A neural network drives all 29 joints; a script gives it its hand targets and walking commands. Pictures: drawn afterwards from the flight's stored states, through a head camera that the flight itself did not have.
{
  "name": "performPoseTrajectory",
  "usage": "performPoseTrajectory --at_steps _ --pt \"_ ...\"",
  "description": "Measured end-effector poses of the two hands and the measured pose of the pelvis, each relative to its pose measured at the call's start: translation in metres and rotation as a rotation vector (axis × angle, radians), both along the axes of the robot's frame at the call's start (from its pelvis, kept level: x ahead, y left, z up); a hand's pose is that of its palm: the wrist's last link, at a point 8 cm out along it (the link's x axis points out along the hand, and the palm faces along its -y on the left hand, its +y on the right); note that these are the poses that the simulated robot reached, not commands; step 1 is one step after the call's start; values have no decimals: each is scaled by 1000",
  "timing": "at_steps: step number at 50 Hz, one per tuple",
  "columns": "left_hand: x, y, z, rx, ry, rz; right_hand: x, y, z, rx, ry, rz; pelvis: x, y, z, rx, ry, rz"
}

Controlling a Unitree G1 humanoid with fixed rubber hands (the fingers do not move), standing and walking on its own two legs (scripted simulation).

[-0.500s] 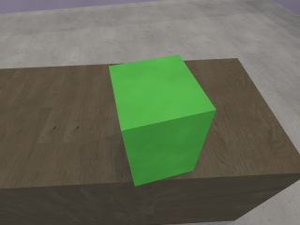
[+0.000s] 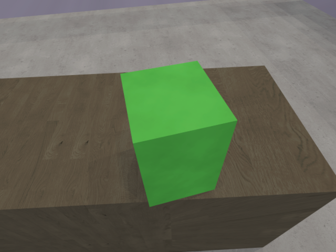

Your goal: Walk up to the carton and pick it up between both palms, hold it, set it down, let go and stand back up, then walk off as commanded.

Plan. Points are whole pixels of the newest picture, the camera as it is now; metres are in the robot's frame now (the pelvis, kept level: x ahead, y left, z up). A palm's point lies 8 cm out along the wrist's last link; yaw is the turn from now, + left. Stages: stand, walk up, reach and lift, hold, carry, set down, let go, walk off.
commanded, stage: walk up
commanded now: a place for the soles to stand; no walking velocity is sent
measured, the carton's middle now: (172, 137) +0.38 +0.00 +0.07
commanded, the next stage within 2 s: reach and lift in 0.24 s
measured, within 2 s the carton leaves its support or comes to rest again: neither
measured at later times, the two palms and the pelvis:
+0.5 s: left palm out of the picture +0.16 +0.28 -0.09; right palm out of the picture +0.14 -0.30 -0.10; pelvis +0.00 +0.00 -0.01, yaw +0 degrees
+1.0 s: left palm out of the picture +0.14 +0.25 -0.03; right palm out of the picture +0.13 -0.28 -0.05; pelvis +0.00 -0.03 +0.01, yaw +0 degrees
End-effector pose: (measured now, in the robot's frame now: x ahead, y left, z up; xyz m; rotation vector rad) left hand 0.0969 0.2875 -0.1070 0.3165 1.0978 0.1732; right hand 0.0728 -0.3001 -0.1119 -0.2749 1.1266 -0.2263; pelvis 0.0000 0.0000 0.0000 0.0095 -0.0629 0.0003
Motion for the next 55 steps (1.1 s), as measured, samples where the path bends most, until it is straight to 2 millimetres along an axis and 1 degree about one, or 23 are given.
performPoseTrajectory --at_steps 13,15,17,20,22,25,29,33,37,45,50,55 --pt "-1 1 0 0 2 6 -1 1 0 4 2 2 -1 0 0 0 -1 0" --pt "1 2 -1 17 58 32 6 1 0 9 -25 29 -1 0 -1 0 -1 0" --pt "8 2 -3 35 104 57 20 2 0 18 -65 65 -2 -1 -5 -2 -13 -2" --pt "24 -1 -3 31 100 77 43 2 0 25 -117 96 -2 -3 -11 -10 -33 1" --pt "37 -4 3 28 74 74 56 3 2 25 -148 108 1 -3 -13 -10 -34 1" --pt "58 -8 15 28 9 54 71 4 8 20 -191 127 5 -3 -13 -10 -29 1" --pt "83 -13 35 30 -93 29 80 6 16 22 -223 151 9 -5 -8 -7 -11 1" --pt "94 -16 52 35 -150 16 78 6 25 30 -234 166 12 -8 0 -2 4 1" --pt "90 -20 59 41 -162 7 70 5 33 33 -244 182 11 -12 6 3 11 1" --pt "59 -28 66 51 -201 4 56 9 50 44 -304 239 2 -22 11 17 9 1" --pt "45 -37 73 59 -262 6 57 17 62 61 -367 268 -4 -28 13 25 3 1" --pt "45 -46 80 50 -323 -6 65 26 78 75 -443 279 -9 -32 13 31 -4 0"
